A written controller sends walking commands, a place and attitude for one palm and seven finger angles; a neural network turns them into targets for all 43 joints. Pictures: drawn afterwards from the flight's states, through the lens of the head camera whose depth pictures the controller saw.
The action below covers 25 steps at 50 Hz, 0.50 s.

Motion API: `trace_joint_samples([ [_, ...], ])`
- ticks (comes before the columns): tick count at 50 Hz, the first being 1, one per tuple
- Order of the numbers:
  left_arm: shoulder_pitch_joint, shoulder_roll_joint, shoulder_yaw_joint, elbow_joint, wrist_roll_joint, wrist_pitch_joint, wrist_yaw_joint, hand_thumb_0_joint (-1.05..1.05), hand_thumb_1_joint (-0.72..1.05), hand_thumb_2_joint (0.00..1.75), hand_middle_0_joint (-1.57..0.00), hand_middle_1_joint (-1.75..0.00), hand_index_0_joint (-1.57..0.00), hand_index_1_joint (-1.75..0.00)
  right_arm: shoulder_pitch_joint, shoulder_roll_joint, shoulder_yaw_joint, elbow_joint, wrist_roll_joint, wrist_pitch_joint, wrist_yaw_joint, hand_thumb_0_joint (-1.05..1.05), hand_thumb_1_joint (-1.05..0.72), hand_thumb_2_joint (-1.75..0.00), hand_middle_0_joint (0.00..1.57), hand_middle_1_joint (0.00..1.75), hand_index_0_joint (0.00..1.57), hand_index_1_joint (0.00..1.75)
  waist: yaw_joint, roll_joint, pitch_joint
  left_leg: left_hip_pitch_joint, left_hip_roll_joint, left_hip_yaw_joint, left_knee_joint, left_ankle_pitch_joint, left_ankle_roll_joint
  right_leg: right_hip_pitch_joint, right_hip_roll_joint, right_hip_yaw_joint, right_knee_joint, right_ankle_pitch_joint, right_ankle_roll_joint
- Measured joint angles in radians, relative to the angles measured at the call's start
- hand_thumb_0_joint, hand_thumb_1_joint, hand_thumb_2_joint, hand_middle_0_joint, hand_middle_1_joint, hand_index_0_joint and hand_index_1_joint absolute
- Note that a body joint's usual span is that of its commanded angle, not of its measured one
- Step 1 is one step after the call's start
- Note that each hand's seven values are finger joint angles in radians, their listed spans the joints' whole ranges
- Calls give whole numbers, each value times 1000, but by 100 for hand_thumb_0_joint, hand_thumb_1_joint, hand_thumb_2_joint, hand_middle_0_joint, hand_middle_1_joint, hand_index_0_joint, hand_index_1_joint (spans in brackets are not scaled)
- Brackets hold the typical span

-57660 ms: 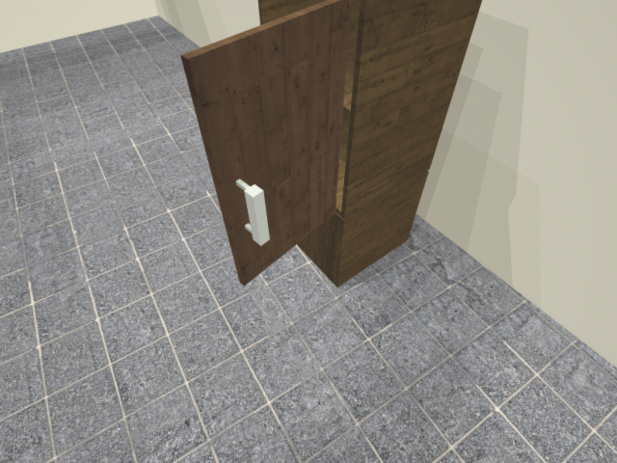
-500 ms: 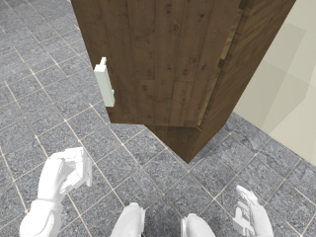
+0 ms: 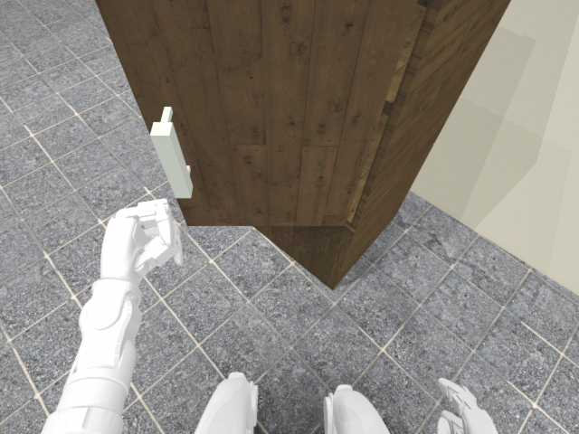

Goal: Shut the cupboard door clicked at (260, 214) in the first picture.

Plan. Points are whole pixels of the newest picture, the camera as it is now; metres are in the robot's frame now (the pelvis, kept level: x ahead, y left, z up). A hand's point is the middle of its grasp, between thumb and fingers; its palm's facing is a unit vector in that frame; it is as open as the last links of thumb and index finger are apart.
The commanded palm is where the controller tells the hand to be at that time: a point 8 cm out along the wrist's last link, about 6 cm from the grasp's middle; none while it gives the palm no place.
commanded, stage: bring the fist close to the handle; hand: left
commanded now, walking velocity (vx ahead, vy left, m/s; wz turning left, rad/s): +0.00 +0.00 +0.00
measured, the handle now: (176, 154) +0.52 +0.20 +0.04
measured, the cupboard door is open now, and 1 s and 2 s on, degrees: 42 41 21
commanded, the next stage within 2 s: push the door shut along its arc in 0.70 s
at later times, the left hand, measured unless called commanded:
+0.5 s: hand (188, 195) +0.44 +0.17 +0.04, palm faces +0.03 -1.00 -0.03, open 3.1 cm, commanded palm +0.41 +0.22 +0.04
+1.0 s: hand (183, 192) +0.45 +0.18 +0.03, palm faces -0.01 -1.00 -0.03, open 3.0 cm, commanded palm +0.44 +0.22 +0.04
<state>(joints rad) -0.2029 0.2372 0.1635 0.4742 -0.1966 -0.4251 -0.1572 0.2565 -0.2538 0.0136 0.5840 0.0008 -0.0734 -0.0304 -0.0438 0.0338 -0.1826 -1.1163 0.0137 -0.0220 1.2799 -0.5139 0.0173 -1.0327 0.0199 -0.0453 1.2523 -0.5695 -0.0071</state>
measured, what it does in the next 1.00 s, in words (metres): stands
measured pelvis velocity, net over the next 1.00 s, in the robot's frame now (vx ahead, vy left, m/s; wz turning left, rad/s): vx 0.00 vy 0.00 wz -0.01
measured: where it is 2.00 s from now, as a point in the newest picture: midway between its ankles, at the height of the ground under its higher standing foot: outside the picture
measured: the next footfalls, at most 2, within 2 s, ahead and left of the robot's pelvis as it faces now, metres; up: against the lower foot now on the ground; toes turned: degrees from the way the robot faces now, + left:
none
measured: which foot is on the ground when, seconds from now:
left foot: down 0.00-1.00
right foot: down 0.00-1.00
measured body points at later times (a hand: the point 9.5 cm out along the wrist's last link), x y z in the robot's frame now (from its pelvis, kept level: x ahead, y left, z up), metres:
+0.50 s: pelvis +0.00 +0.00 +0.00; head +0.11 +0.00 +0.43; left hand +0.43 +0.22 +0.04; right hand +0.07 -0.27 -0.13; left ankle +0.05 +0.11 -0.62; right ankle +0.02 -0.12 -0.62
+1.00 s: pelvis +0.00 +0.00 -0.01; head +0.12 +0.01 +0.43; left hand +0.44 +0.23 +0.04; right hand +0.09 -0.27 -0.12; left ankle +0.05 +0.11 -0.62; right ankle +0.02 -0.12 -0.62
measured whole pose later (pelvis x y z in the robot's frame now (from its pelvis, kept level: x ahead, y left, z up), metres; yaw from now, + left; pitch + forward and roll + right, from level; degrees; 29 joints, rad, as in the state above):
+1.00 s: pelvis +0.00 +0.00 -0.01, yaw -1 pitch +24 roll -3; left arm -0.65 0.35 0.31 1.00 -0.14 -0.53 -0.24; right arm 0.27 -0.26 0.01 0.63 -0.01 0.02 -0.02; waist -0.10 0.03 -0.17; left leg -1.21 0.02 -0.03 1.30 -0.51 0.01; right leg -1.12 0.03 -0.05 1.27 -0.57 -0.01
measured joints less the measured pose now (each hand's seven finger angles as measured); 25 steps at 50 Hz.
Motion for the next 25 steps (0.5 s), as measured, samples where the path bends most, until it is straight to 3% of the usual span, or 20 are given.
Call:
trace_joint_samples([
  [18, -365, 64, 113, 398, 50, -53, 7, 2, 90, 90, -130, -150, -130, -150, 21, 3, -5, 43, -12, 52, 15, 1, -90, -90, 20, 30, 20, 30, -45, 1, 3, -60, 9, 6, 9, 5, -5, -69, 8, 7, 18, 5, -5],
  [25, -360, 72, 135, 420, 44, -75, -16, 1, 90, 90, -130, -150, -130, -150, 56, 1, -13, 43, -9, 84, 27, 1, -90, -90, 20, 30, 20, 30, -50, 5, 5, -62, 13, 16, 3, 4, -5, -77, 12, 17, 16, 7, -5],
])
